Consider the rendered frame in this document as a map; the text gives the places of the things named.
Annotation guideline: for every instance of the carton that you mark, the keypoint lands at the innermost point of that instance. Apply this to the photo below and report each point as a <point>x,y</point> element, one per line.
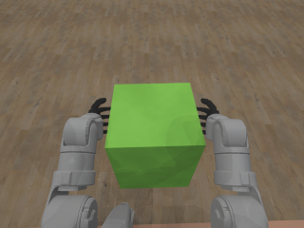
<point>154,137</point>

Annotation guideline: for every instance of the left robot hand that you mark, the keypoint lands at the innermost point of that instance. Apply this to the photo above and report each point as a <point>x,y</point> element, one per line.
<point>96,109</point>

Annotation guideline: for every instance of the right robot forearm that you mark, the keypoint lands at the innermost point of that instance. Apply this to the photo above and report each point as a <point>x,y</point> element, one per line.
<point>232,156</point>

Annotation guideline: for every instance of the robot left thigh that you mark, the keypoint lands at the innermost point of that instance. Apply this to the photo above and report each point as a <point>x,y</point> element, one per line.
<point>122,216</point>

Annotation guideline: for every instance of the left robot upper arm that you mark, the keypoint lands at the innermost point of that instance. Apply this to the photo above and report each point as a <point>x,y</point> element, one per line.
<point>71,211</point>

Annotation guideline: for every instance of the right robot hand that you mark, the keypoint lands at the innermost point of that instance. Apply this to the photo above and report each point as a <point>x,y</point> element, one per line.
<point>209,111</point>

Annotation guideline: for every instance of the left robot forearm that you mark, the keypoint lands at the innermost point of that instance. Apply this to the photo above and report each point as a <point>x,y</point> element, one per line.
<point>75,170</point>

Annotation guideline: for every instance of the right robot upper arm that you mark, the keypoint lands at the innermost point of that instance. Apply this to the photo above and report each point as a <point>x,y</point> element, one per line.
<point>237,211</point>

